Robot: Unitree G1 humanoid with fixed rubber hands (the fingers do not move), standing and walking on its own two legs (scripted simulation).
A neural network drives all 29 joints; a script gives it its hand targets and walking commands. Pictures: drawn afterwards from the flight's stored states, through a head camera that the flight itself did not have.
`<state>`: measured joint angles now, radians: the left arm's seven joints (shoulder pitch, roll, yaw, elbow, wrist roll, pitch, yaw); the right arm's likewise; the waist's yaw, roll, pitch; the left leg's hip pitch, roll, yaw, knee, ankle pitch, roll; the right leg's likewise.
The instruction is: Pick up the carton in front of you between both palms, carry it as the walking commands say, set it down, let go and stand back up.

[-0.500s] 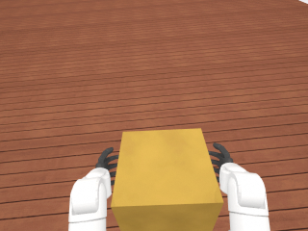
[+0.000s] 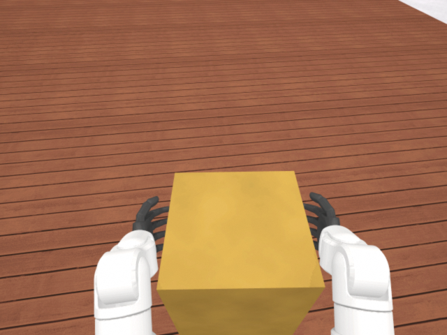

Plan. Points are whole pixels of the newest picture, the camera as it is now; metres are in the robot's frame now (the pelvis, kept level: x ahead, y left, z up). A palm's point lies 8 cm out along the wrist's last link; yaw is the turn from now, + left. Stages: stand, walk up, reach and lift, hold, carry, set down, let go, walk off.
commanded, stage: carry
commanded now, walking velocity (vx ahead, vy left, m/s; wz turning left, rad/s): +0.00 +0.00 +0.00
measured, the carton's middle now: (235, 258) +0.27 +0.00 +0.01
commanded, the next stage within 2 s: hold in 1.70 s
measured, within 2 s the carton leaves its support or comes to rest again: neither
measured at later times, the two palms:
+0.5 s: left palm (160, 208) +0.33 +0.13 +0.07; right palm (322, 205) +0.34 -0.16 +0.07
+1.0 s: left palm (164, 230) +0.31 +0.13 +0.03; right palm (322, 227) +0.31 -0.17 +0.03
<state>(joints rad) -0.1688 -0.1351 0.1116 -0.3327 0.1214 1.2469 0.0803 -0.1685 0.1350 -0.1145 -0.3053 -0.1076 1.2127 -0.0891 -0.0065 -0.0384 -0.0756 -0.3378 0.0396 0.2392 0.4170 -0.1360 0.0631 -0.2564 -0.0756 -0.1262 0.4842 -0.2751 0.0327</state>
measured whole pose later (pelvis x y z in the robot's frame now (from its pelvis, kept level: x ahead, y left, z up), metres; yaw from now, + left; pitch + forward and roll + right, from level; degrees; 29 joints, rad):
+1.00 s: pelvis +0.03 -0.02 +0.00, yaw +0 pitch +2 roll +0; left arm -0.23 -0.14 0.19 0.23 0.25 0.75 0.01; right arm -0.23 0.15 -0.20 0.24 -0.26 0.73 -0.01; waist 0.00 0.00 -0.12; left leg -0.32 0.08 0.22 0.53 -0.23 0.02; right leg -0.20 -0.05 -0.14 0.52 -0.35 -0.01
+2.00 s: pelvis -0.01 -0.02 +0.00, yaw -3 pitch -7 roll +0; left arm -0.20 -0.14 0.15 0.16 0.25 0.74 0.02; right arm -0.22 0.14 -0.19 0.20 -0.24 0.70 -0.01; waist -0.01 -0.03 0.07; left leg -0.14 0.03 0.08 0.39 -0.12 0.01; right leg -0.05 0.00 -0.05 0.42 -0.25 -0.02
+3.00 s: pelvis -0.04 -0.01 -0.06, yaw -6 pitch +22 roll +0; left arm -0.49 -0.10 0.38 0.51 0.25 0.17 -0.02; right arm -0.51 0.17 -0.35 0.56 -0.24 0.13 -0.07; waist 0.06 -0.05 0.05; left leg -1.00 0.02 0.00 0.88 -0.26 0.00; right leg -0.93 0.04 0.01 0.92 -0.37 -0.02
